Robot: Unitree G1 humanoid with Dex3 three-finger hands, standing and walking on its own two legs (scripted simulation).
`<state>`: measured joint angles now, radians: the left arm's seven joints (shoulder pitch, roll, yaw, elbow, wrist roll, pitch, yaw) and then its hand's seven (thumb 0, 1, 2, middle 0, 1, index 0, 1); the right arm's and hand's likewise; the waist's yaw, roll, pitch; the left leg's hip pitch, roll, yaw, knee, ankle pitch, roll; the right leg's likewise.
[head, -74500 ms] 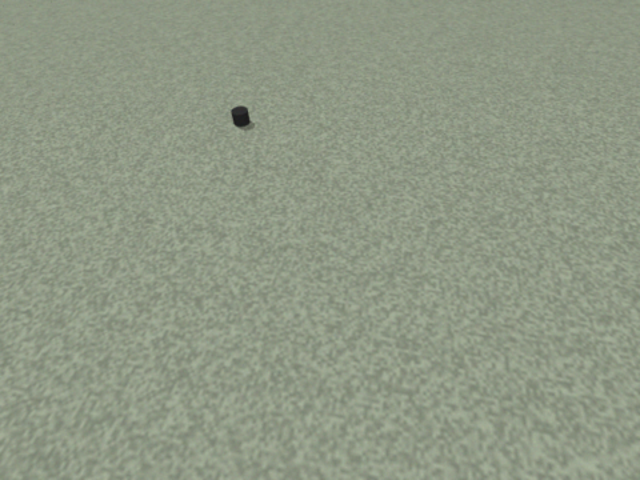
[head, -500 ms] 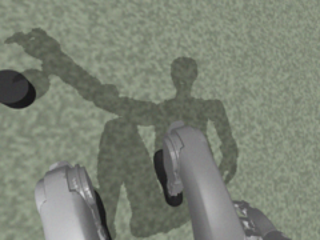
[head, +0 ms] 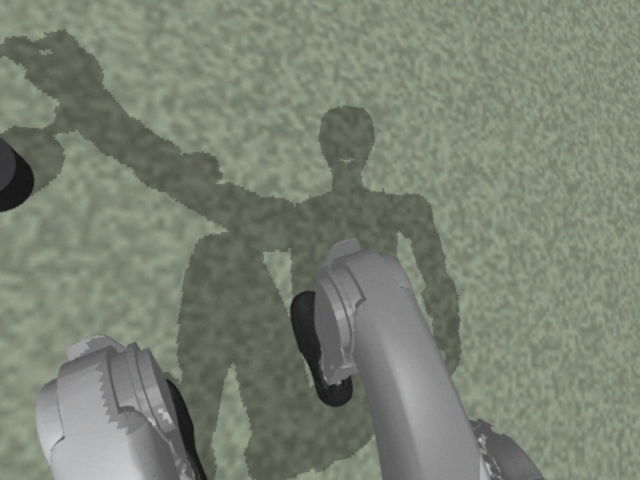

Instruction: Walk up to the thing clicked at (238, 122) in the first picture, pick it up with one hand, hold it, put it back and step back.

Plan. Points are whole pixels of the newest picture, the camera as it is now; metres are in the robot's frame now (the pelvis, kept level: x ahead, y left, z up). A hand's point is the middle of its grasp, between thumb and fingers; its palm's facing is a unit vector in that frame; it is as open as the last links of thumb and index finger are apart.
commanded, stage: home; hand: left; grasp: from above
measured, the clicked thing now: out of the picture +0.55 +0.28 -0.30
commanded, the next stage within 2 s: none
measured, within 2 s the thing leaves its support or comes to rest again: neither
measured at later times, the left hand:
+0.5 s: hand out of the picture +0.42 +0.34 -0.01, palm faces -0.22 -0.54 -0.81, open 8.1 cm
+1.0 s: hand out of the picture +0.30 +0.22 +0.19, palm faces +0.11 -0.94 -0.34, open 7.3 cm
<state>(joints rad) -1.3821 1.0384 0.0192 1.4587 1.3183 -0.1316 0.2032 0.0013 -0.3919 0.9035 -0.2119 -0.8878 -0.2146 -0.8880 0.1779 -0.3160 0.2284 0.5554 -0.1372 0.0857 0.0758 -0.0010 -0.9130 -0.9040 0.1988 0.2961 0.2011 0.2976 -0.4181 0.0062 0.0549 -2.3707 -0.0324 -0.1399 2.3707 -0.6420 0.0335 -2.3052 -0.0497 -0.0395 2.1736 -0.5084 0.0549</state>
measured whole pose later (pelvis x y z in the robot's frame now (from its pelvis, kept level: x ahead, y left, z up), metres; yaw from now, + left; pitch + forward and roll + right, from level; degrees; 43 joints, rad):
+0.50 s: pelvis +0.01 +0.00 +0.09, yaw +5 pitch +37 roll -8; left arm -0.64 0.68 0.12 0.68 0.63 0.00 -0.03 0.00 0.65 0.98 -0.24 -0.45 -0.24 -0.45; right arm 0.12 -0.30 0.02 0.59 -0.02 0.12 0.03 0.00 -0.90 -0.90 0.20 0.30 0.20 0.30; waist -0.12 0.02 -0.14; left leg -2.07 -0.03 -0.10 2.09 -0.66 0.02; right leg -2.04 -0.08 -0.02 1.95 -0.55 0.05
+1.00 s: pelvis +0.06 -0.02 +0.29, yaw +8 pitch +23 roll -3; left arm -0.01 0.30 0.09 0.32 0.03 0.33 0.07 0.01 0.90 0.91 -0.21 -0.31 -0.22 -0.31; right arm 0.18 -0.22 0.03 0.60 0.04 -0.06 -0.07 0.01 -0.90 -0.90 0.20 0.30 0.20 0.30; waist -0.09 0.03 -0.16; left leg -1.23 0.03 -0.07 1.42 -0.59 -0.03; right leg -1.25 -0.04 -0.05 1.34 -0.49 0.03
